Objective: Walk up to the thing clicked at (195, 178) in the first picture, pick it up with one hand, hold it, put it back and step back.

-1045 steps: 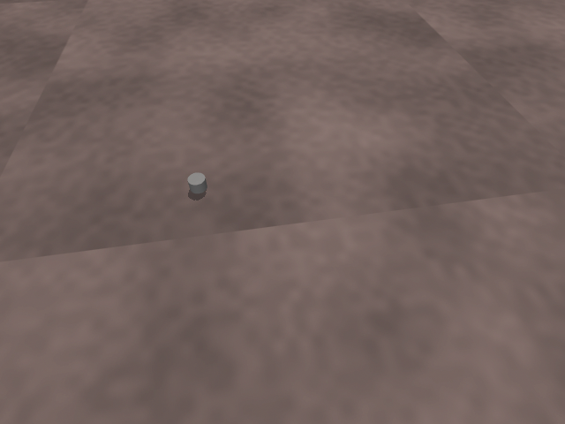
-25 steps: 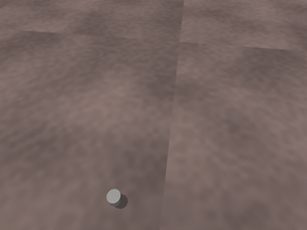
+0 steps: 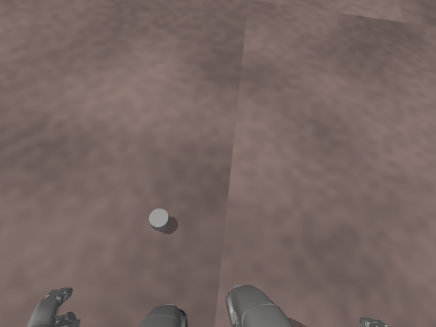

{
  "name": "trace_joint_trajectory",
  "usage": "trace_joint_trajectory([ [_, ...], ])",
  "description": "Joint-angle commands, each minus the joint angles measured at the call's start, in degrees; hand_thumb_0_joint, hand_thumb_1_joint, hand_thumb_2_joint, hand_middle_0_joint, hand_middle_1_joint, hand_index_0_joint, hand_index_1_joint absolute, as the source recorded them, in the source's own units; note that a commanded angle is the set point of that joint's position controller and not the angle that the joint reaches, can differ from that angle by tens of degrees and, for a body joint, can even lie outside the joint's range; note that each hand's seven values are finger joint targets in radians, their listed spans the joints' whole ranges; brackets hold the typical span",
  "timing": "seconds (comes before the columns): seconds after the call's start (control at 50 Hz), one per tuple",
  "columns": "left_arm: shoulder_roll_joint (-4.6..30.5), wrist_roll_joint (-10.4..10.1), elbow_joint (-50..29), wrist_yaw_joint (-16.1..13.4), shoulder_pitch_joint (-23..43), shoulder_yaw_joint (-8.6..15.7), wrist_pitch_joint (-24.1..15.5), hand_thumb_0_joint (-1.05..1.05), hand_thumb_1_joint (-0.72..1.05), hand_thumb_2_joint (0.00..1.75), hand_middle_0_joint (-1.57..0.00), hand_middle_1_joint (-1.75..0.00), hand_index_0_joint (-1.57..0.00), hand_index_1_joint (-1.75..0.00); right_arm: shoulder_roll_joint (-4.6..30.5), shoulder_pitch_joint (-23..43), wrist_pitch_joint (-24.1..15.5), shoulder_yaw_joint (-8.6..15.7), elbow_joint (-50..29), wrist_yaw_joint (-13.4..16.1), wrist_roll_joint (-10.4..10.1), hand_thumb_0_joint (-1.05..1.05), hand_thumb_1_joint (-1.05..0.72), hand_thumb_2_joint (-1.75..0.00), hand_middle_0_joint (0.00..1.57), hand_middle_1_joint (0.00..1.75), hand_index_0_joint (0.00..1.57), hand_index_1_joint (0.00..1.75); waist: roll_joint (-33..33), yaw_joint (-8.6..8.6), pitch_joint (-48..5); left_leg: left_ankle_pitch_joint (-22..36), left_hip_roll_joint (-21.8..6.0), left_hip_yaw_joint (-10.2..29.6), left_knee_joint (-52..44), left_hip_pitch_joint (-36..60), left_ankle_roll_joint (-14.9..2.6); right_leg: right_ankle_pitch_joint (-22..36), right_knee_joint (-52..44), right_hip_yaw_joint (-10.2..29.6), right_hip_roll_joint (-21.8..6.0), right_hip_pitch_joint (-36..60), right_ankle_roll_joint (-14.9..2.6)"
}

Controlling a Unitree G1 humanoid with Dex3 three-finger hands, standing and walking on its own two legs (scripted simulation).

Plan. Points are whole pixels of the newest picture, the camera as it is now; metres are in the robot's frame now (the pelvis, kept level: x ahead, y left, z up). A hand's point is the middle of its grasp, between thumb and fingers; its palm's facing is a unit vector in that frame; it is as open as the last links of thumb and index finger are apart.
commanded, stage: walk up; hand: left
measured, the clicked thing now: (159, 219) +0.52 +0.20 -0.74
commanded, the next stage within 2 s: stand in 1.64 s
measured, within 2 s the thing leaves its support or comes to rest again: neither
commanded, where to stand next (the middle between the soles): +0.13 -0.03 m, yaw +0 degrees
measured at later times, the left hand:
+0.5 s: hand out of the picture -0.02 +0.24 -0.14, palm faces +0.00 -0.92 -0.40, open 7.3 cm
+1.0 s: hand out of the picture -0.19 +0.22 -0.15, palm faces -0.01 -0.92 -0.38, open 7.3 cm
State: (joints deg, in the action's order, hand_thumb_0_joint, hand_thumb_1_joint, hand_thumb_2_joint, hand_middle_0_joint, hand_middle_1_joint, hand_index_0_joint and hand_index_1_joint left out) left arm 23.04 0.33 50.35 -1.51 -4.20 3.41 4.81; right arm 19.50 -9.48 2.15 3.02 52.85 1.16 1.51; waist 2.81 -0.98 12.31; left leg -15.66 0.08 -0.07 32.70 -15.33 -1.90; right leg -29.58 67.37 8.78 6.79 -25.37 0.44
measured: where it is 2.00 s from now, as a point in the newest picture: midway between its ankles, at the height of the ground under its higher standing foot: outside the picture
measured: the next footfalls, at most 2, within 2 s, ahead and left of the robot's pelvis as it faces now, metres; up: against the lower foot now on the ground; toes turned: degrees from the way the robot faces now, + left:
right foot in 0.20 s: -0.04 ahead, -0.14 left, +0.00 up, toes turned -1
left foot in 0.52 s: -0.16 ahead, +0.08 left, +0.00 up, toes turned -2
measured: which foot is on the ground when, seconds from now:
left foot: down 0.00-0.22, up 0.24-0.50, down 0.52-1.00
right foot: up 0.00-0.18, down 0.20-0.54, up 0.56-0.82, down 0.84-1.00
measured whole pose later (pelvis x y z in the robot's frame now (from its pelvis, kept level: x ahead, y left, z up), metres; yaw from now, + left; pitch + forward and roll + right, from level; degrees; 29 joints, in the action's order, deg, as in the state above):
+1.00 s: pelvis -0.24 -0.05 +0.00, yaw -2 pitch -3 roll +0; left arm 19.8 2.0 54.6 0.8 -16.1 3.5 -0.6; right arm 23.4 -12.7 0.7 3.5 52.3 -0.4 0.9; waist -2.3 1.4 4.0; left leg -25.8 0.3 4.0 44.2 -19.7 0.4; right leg -20.0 32.2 2.1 0.4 -9.4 -0.3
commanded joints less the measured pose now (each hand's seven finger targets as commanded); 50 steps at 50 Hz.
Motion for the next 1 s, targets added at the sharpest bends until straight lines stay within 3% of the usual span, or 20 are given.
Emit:
trace_joint_trajectory([
  [0.0,9.1,0.73,-5.99,-0.07,-1.16,3.03,-1.41,0.0,0.9,0.9,-0.2,-0.3,-0.2,-0.3,16.24,-2.5,-1.72,4.22,-5.12,1.99,-0.42,0.0,-0.9,-0.9,0.2,0.3,0.2,0.3,-9.44,-1.28,-14.56,40.0,-14.9,13.76,-3.65,19.54,-11.01,-0.34,-8.91,-0.07,-2.2,-4.54,1.42],
  [0.08,8.65,0.95,-5.63,0.48,-5.0,3.56,-1.8,0.0,0.9,0.9,-0.2,-0.3,-0.2,-0.3,17.67,0.07,-1.26,4.3,-7.49,1.59,-0.21,0.0,-0.9,-0.9,0.2,0.3,0.2,0.3,-11.22,-0.23,-16.71,30.93,-16.54,13.71,-3.25,13.56,-11.35,1.33,-22.55,-4.69,-5.56,4.84,0.25],
  [0.16,8.67,1.74,-2.78,1.18,-12.93,4.56,-2.5,0.0,0.9,0.9,-0.2,-0.3,-0.2,-0.3,17.19,4.09,-0.43,3.73,-8.76,0.79,-0.6,0.0,-0.9,-0.9,0.2,0.3,0.2,0.3,-9.63,3.49,-17.16,14.01,-12.48,10.35,0.41,-0.37,-5.09,17.29,-41.44,-5.82,-7.28,18.72,-3.48],
  [0.18,12.69,2.47,-3.96,1.23,-11.59,5.65,-2.81,0.0,0.9,0.9,-0.2,-0.3,-0.2,-0.3,14.91,3.02,-0.33,3.17,-9.26,0.75,-0.97,0.0,-0.9,-0.9,0.2,0.3,0.2,0.3,0.15,2.41,-15.23,3.28,-6.44,7.64,6.94,-9.27,-1.5,18.71,-44.16,6.33,-14.78,19.88,-6.72],
  [0.2,17.42,1.44,-5.52,1.51,-7.82,6.56,-2.64,0.0,0.9,0.9,-0.2,-0.3,-0.2,-0.3,12.47,4.93,-0.28,2.85,-9.7,1.26,-1.45,0.0,-0.9,-0.9,0.2,0.3,0.2,0.3,13.26,3.57,-11.58,-16.81,4.83,1.08,21.12,-10.23,1.58,23.13,-49.88,18.13,-26.21,9.19,-15.88],
  [0.22,18.35,2.1,-7.91,1.39,-4.99,6.43,-3.24,0.0,0.9,0.9,-0.2,-0.3,-0.2,-0.3,14.03,4.18,0.07,3.49,-8.95,1.58,-1.4,0.0,-0.9,-0.9,0.2,0.3,0.2,0.3,12.4,3.65,-9.12,-22.29,4.55,7.12,33.48,-8.37,2.08,26.63,-50.84,23.98,-31.11,1.51,-20.0],
  [0.28,12.32,1.67,-9.71,0.5,1.87,5.0,-3.1,0.0,0.9,0.9,-0.2,-0.3,-0.2,-0.3,14.24,-1.15,-0.3,2.88,-6.33,1.26,-2.11,0.0,-0.9,-0.9,0.2,0.3,0.2,0.3,3.94,-0.69,-8.31,-13.24,6.06,9.13,38.4,-8.4,2.21,33.81,-44.23,4.83,-19.8,3.27,-13.15],
  [0.42,11.02,2.41,-11.52,0.07,-5.39,4.76,-1.97,0.0,0.9,0.9,-0.2,-0.3,-0.2,-0.3,12.65,-1.83,-1.72,2.38,-8.33,1.5,-0.56,0.0,-0.9,-0.9,0.2,0.3,0.2,0.3,9.83,3.9,-14.55,-15.21,2.14,1.55,10.39,-8.32,2.79,42.72,-37.07,4.21,-19.94,21.96,-12.74],
  [0.48,11.31,1.14,-11.82,0.79,-4.24,4.12,-1.17,0.0,0.9,0.9,-0.2,-0.3,-0.2,-0.3,12.81,-7.36,-2.49,2.89,-5.7,1.21,0.09,0.0,-0.9,-0.9,0.2,0.3,0.2,0.3,4.7,0.83,-17.49,3.73,1.49,0.03,-11.1,3.45,0.81,33.39,-30.4,2.01,-17.39,17.29,-8.12],
  [0.5,8.71,1.04,-12.11,1.04,-5.95,3.35,-1.01,0.0,0.9,0.9,-0.2,-0.3,-0.2,-0.3,16.01,-6.17,-2.8,3.85,-6.19,1.22,1.05,0.0,-0.9,-0.9,0.2,0.3,0.2,0.3,-2.23,1.85,-17.19,4.18,-6.94,13.23,-12.89,9.47,-2.29,21.3,-25.84,0.62,-13.27,5.99,-4.85],
  [0.52,8.15,0.74,-12.69,0.85,-3.88,3.38,-1.32,0.0,0.9,0.9,-0.2,-0.3,-0.2,-0.3,23.31,-2.47,-2.65,5.08,-7.58,0.62,0.97,0.0,-0.9,-0.9,0.2,0.3,0.2,0.3,-15.71,1.35,-14.75,10.59,-21.67,29.8,-15.15,5.79,-10.88,-1.28,-15.95,-6.93,-2.81,-2.35,-1.53],
  [0.54,10.89,1.82,-12.55,0.16,0.58,4.82,-1.29,0.0,0.9,0.9,-0.2,-0.3,-0.2,-0.3,24.85,-2.35,-2.92,5.75,-8.28,0.61,1.01,0.0,-0.9,-0.9,0.2,0.3,0.2,0.3,-13.91,-1.96,-12.69,15.82,-26.38,34.93,-15.35,-3.08,-16.8,-8.39,-3.61,1.01,-3.32,1.07,-0.75],
  [0.6,9.68,0.28,-8.39,0.52,-5.47,4.66,-1.09,0.0,0.9,0.9,-0.2,-0.3,-0.2,-0.3,17.42,3.84,-3.74,3.34,-8.32,1.47,1.02,0.0,-0.9,-0.9,0.2,0.3,0.2,0.3,-6.59,3.78,-11.11,21.48,-15.09,15.07,-10.4,0.56,-9.45,1.2,4.44,4.32,-1.47,-1.45,-1.87],
  [0.72,9.58,1.03,-6.62,2.59,-4.4,3.62,-3.65,0.0,0.9,0.9,-0.2,-0.3,-0.2,-0.3,16.41,-0.99,-3.94,3.91,-7.94,0.07,1.45,0.0,-0.9,-0.9,0.2,0.3,0.2,0.3,-12.94,-1.63,-11.78,-9.5,-12.22,12.36,-12.23,7.34,-9.35,-1.08,-24.14,-4.93,-5.2,4.01,0.65],
  [0.78,8.17,1.06,-1.58,2.02,-11.17,3.92,-5.38,0.0,0.9,0.9,-0.2,-0.3,-0.2,-0.3,17.63,0.51,-2.64,4.04,-8.07,-0.75,1.32,0.0,-0.9,-0.9,0.2,0.3,0.2,0.3,-14.46,1.95,-11.23,-7.61,-11.13,9.06,-7.05,0.09,-7.96,5.45,-44.4,-9.72,-4.59,17.15,-1.81],
  [0.82,12.47,2.39,0.22,1.28,-13.91,5.14,-6.93,0.0,0.9,0.9,-0.2,-0.3,-0.2,-0.3,11.83,-1.06,-2.27,2.2,-8.78,-0.81,0.14,0.0,-0.9,-0.9,0.2,0.3,0.2,0.3,-0.43,2.55,-12.22,-6.21,-4.68,4.23,7.73,-12.17,-1.74,5.07,-51.7,7.03,-12.06,27.3,-4.72],
  [0.84,16.58,2.47,-1.77,1.11,-10.29,5.72,-7.2,0.0,0.9,0.9,-0.2,-0.3,-0.2,-0.3,10.34,1.17,-2.28,1.7,-10.04,-0.86,-0.05,0.0,-0.9,-0.9,0.2,0.3,0.2,0.3,6.49,3.3,-9.03,-16.14,0.46,2.5,12.09,-17.2,1.64,-8.3,-55.5,22.71,-23.9,18.09,-10.47],
  [0.86,18.28,2.43,-2.49,1.2,-6.56,5.57,-7.19,0.0,0.9,0.9,-0.2,-0.3,-0.2,-0.3,13.99,2.91,-2.36,3.05,-8.35,-0.37,-0.03,0.0,-0.9,-0.9,0.2,0.3,0.2,0.3,4.66,3.4,-4.59,-17.09,-1.28,8.06,17.7,-10.37,2.3,-7.63,-54.93,25.89,-28.47,5.59,-15.36],
  [0.92,13.06,1.73,-2.49,1.11,-4.36,4.33,-7.98,0.0,0.9,0.9,-0.2,-0.3,-0.2,-0.3,13.11,0.44,-3.41,2.72,-5.95,-1.02,-1.08,0.0,-0.9,-0.9,0.2,0.3,0.2,0.3,3.82,1.58,-5.84,-10.77,-0.92,6.73,14.32,-9.27,2.24,8.99,-50.75,10.58,-21.16,11.79,-11.5],
  [0.98,13.27,1.7,-2.06,1.69,-5.17,4.19,-7.68,0.0,0.9,0.9,-0.2,-0.3,-0.2,-0.3,12.38,-0.64,-4.11,2.47,-4.69,-1.62,-0.48,0.0,-0.9,-0.9,0.2,0.3,0.2,0.3,7.49,2.21,-7.65,-9.6,-0.12,1.9,4.37,-2.69,2.35,12.92,-48.49,5.36,-18.99,11.68,-9.73],
])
